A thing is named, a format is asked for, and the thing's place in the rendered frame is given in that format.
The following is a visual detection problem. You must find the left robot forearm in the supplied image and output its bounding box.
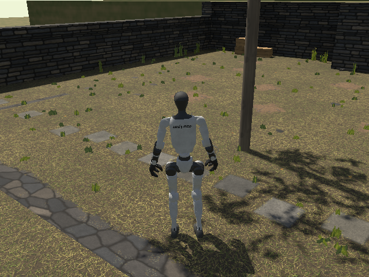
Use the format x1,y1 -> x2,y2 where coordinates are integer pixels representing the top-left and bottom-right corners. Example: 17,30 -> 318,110
150,141 -> 161,165

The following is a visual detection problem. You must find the left robot hand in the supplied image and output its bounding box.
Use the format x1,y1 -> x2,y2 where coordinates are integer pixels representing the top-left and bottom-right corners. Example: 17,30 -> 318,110
149,164 -> 163,177

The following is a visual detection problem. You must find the robot left upper arm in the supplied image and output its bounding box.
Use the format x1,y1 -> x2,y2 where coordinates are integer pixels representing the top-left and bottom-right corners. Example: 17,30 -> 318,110
156,117 -> 170,149

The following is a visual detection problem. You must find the robot right upper arm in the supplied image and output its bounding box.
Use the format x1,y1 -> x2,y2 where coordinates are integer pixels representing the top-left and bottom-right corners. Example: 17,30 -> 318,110
194,116 -> 211,147

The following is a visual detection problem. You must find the robot right thigh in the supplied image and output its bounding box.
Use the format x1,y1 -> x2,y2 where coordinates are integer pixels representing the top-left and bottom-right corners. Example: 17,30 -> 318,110
191,160 -> 204,201

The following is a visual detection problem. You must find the right robot forearm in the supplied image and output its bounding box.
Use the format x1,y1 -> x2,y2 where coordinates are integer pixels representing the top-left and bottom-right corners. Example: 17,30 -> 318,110
205,138 -> 216,161

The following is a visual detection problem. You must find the robot right foot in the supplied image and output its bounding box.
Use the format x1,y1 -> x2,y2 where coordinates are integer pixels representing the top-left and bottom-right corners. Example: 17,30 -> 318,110
194,223 -> 204,238

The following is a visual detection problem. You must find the right robot hand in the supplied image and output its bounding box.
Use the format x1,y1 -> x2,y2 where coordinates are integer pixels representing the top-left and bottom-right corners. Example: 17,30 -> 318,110
205,159 -> 218,171

